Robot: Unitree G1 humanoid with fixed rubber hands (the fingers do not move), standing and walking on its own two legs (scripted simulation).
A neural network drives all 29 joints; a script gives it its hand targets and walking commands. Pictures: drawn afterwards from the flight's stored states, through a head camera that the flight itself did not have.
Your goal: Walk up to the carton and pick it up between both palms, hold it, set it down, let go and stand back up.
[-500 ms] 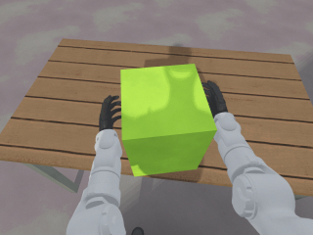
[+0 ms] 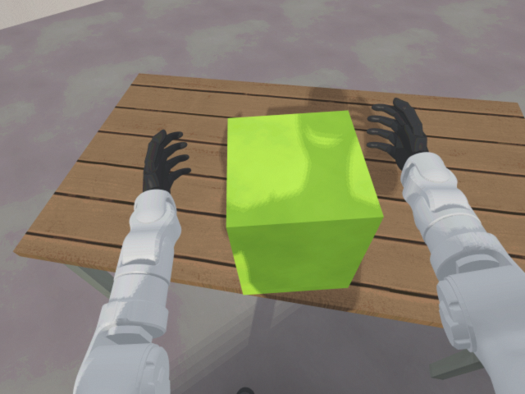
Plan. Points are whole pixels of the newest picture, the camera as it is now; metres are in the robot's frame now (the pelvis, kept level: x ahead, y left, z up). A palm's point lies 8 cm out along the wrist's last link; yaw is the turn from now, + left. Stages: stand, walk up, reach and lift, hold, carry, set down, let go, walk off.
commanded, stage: set down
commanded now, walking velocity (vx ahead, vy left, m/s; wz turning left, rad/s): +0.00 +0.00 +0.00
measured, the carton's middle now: (292, 209) +0.42 +0.06 +0.00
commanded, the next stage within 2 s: none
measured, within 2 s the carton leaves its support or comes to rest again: neither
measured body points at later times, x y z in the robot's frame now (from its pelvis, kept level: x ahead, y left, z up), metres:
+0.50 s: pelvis -0.02 -0.01 +0.00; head +0.02 -0.01 +0.45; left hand +0.37 +0.26 +0.16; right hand +0.49 -0.07 +0.17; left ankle +0.05 +0.14 -0.74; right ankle -0.03 -0.10 -0.74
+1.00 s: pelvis -0.01 -0.01 +0.01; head +0.02 +0.00 +0.45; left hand +0.33 +0.25 +0.14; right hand +0.45 -0.12 +0.15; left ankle +0.05 +0.14 -0.74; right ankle -0.03 -0.10 -0.74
